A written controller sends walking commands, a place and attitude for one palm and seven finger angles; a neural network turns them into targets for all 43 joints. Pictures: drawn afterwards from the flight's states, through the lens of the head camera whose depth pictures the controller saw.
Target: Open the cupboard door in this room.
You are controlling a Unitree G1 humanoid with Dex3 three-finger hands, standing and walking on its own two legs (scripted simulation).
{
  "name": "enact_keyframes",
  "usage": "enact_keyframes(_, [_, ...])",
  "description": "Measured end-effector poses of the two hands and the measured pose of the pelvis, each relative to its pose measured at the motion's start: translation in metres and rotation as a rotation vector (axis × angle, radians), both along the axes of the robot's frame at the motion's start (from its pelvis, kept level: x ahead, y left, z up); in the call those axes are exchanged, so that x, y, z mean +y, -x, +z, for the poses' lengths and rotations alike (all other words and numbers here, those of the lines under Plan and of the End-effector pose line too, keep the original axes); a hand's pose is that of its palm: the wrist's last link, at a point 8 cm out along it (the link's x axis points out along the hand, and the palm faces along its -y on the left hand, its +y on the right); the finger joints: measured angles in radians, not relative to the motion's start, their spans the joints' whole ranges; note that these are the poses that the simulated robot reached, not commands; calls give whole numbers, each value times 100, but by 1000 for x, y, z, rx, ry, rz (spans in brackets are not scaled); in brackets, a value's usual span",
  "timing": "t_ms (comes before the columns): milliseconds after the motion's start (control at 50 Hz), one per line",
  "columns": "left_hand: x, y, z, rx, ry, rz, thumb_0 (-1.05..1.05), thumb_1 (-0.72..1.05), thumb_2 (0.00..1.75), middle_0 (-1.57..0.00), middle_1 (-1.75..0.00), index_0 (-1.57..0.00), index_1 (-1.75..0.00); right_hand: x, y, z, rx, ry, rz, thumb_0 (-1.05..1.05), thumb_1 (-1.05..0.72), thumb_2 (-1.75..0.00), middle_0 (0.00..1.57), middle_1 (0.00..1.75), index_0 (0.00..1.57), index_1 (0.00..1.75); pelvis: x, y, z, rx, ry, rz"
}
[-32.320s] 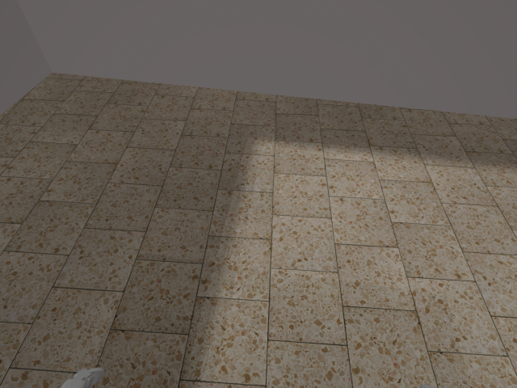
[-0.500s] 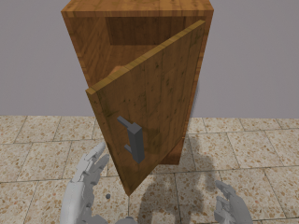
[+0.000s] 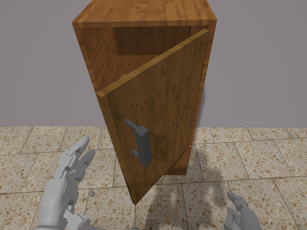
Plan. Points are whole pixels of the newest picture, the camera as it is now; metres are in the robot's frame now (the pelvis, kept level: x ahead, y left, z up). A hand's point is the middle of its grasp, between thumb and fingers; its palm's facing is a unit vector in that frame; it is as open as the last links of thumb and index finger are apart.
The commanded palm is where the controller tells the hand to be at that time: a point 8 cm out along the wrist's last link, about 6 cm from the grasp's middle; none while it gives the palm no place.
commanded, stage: draw the hand back to the body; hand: left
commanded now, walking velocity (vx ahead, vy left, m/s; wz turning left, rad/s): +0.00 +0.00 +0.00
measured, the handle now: (138, 143) +0.32 +0.06 +0.09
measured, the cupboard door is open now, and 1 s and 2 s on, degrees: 50 50 50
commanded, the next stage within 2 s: step back with the hand held close in 1.30 s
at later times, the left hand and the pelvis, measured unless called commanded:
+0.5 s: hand (42, 181) +0.19 +0.22 +0.15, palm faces +0.21 -0.93 -0.30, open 14.1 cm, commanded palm +0.15 +0.27 +0.18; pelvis +0.01 +0.03 +0.04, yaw +0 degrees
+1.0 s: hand out of the picture +0.21 +0.30 +0.22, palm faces +0.46 -0.80 -0.39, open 8.3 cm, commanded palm +0.16 +0.33 +0.23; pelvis +0.02 +0.03 +0.06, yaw -1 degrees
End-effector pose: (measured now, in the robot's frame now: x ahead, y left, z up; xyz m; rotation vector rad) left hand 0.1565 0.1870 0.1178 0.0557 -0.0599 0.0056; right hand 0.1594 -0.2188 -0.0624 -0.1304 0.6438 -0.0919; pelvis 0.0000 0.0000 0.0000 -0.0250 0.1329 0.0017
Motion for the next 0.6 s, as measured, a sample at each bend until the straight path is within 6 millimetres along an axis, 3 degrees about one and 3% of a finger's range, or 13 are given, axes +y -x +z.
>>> enact_keyframes(160, [19, 1, 6, 51, -3, -26, -1, -50, 30, -16, -30, -16, -30, 8, -15, 19, -42, 31, 17, 1, -90, -90, 20, 30, 20, 30, 9, -5, 9, -17, 6, 4])
enact_keyframes(280, [44, 3, 28, 15, -94, 45, -1, -44, 33, -16, -30, -16, -30, 18, -28, 30, -71, 49, 36, 1, -90, -90, 20, 30, 20, 30, 15, -8, 15, -33, 14, 7])
enact_keyframes(500, [80, 2, 46, 95, -242, 227, -1, -13, 46, -17, -30, -17, -30, 42, -33, 43, -19, 65, 45, 1, -90, -90, 20, 30, 20, 30, 29, -15, 38, -88, 10, 0])
enact_keyframes(600, [102, -3, 66, 56, -301, 289, -1, 4, 53, -18, -30, -18, -30, 48, -34, 45, -8, 66, 57, 1, -90, -90, 20, 30, 20, 30, 35, -19, 45, -114, 8, -2])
